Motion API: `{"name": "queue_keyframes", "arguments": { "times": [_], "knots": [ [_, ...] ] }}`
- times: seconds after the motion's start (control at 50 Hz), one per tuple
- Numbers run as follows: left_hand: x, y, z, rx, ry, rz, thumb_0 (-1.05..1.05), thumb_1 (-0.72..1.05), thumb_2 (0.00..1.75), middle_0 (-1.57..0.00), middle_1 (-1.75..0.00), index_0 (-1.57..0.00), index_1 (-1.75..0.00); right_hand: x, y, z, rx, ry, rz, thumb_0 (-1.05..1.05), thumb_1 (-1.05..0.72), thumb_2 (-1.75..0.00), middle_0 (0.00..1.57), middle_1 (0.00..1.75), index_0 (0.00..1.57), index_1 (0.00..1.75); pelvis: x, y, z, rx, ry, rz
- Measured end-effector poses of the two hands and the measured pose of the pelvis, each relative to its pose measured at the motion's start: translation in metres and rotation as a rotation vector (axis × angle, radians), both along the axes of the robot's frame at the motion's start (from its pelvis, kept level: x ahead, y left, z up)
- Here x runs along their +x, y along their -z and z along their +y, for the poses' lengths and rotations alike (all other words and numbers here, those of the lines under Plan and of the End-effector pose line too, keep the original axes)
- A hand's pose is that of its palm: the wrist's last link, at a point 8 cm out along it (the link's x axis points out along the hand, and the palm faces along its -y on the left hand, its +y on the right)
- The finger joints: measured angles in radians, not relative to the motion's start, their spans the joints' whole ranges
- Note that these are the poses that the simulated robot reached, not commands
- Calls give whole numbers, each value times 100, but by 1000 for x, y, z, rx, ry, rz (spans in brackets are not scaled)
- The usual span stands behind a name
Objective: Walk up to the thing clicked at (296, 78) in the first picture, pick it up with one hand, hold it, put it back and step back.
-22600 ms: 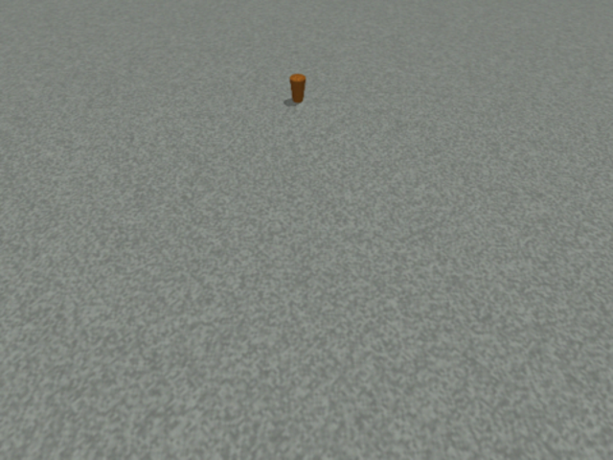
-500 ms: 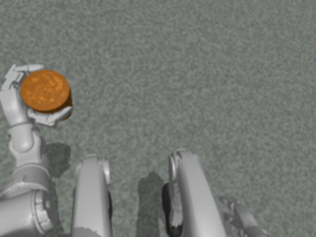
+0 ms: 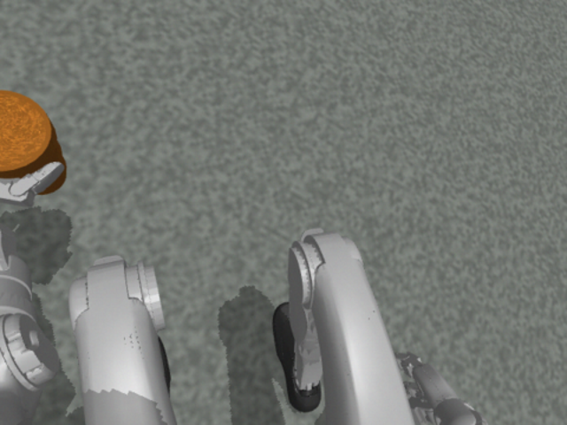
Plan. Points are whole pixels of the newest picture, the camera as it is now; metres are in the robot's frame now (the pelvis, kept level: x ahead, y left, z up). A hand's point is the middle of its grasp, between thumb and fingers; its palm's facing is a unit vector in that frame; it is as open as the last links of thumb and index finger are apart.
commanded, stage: crouch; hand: left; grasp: from the side
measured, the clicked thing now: (23, 155) +0.47 +0.27 -0.10
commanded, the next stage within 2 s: lower in 0.44 s
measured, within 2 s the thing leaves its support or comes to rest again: neither
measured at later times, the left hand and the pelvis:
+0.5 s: hand (23, 158) +0.48 +0.28 -0.13, palm faces +0.33 -0.94 -0.03, open 11.7 cm; pelvis +0.00 +0.01 -0.03, yaw -3 degrees
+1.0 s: hand (42, 168) +0.48 +0.28 -0.19, palm faces +0.35 -0.94 -0.03, open 11.7 cm; pelvis +0.00 +0.01 -0.04, yaw -6 degrees
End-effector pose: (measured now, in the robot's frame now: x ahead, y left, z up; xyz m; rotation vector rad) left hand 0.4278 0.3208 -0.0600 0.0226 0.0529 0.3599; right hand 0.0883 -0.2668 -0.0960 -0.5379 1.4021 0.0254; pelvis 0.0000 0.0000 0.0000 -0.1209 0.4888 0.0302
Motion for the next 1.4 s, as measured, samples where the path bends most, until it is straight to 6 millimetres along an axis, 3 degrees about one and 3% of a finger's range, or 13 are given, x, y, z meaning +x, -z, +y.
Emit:
{"name": "queue_keyframes", "arguments": {
  "times": [0.26, 0.46, 0.64, 0.94, 1.4],
  "knots": [
    [8, 43, 4, -3, 25, 11, -4, -59, 102, -66, -96, -63, -100, -2, 8, -1, -47, -55, 66, 0, -93, -91, 21, 30, 20, 30, 3, 20, 5, -34, 17, -33],
    [10, 61, 5, -5, 23, 17, -4, -59, 103, -66, -96, -63, -100, 3, 7, -1, -73, -101, 76, 0, -93, -91, 21, 30, 20, 30, 3, 27, 7, -55, 26, -64],
    [14, 72, 6, -9, 16, 15, -4, -59, 102, -66, -96, -63, -100, 5, 5, 0, -88, -146, 81, 0, -93, -91, 21, 30, 20, 30, 2, 31, 9, -69, 35, -86],
    [15, 117, 3, -19, 8, 45, -4, -59, 103, -66, -95, -64, -99, 11, -7, 7, -145, -267, 122, 0, -93, -91, 21, 30, 20, 30, 0, 38, 13, -110, 54, -139],
    [21, 146, 3, -13, 2, 54, -4, -57, 101, -65, -97, -63, -100, 16, -19, 22, -206, -392, 151, -1, -92, -91, 21, 30, 20, 30, -5, 41, 22, -169, 80, -198]
  ]
}}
